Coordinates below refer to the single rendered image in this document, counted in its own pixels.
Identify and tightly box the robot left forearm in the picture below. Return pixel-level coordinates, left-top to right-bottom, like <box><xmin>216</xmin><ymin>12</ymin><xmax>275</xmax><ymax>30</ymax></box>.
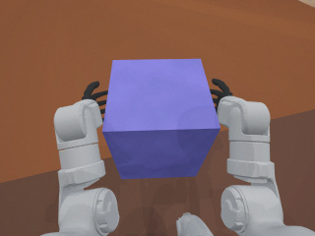
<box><xmin>53</xmin><ymin>99</ymin><xmax>106</xmax><ymax>228</ymax></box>

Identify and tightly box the robot right forearm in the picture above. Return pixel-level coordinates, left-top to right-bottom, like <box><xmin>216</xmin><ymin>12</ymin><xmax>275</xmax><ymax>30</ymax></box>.
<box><xmin>217</xmin><ymin>95</ymin><xmax>284</xmax><ymax>215</ymax></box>

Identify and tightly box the robot right hand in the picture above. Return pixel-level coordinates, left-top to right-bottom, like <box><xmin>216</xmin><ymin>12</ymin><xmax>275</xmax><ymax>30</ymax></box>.
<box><xmin>210</xmin><ymin>79</ymin><xmax>233</xmax><ymax>114</ymax></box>

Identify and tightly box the left robot upper arm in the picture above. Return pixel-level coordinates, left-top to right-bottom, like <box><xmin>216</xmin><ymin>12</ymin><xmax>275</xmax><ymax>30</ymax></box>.
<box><xmin>40</xmin><ymin>187</ymin><xmax>120</xmax><ymax>236</ymax></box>

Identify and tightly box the robot left hand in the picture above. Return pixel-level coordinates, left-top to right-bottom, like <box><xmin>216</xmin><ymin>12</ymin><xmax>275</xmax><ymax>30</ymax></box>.
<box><xmin>82</xmin><ymin>81</ymin><xmax>108</xmax><ymax>122</ymax></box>

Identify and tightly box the right robot upper arm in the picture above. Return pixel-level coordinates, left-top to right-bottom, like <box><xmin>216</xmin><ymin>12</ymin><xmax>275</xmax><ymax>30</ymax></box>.
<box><xmin>220</xmin><ymin>185</ymin><xmax>315</xmax><ymax>236</ymax></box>

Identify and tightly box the right robot thigh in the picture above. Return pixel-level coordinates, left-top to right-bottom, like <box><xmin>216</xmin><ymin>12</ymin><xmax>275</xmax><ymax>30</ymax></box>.
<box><xmin>176</xmin><ymin>214</ymin><xmax>214</xmax><ymax>236</ymax></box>

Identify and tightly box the carton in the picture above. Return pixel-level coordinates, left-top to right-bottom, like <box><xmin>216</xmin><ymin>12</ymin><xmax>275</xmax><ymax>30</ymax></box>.
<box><xmin>102</xmin><ymin>58</ymin><xmax>221</xmax><ymax>180</ymax></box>

